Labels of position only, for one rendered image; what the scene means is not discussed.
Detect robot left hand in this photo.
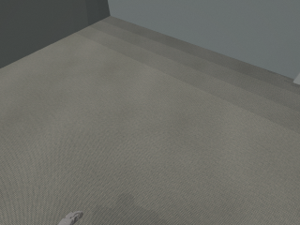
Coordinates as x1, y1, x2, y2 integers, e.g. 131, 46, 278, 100
58, 210, 83, 225

